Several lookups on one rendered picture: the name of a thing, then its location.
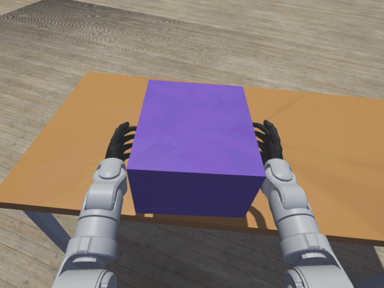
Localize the robot left forearm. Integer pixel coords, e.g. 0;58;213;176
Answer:
52;158;127;288

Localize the robot right hand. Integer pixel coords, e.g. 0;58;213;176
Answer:
253;120;283;166

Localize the robot left hand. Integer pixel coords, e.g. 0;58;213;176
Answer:
105;122;137;162

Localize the table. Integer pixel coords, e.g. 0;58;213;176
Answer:
0;72;384;288

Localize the robot left upper arm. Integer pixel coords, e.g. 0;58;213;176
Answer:
53;269;117;288

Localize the carton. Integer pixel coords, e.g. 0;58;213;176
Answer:
127;80;266;218

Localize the robot right forearm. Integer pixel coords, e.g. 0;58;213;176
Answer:
260;158;354;288

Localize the robot right upper arm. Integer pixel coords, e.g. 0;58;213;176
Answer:
284;265;352;288

